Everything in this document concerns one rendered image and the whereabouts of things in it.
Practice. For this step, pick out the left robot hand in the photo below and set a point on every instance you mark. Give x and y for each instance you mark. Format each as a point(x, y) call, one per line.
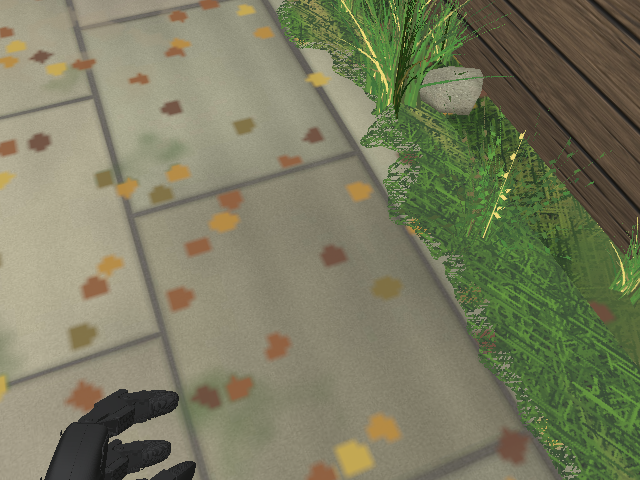
point(83, 452)

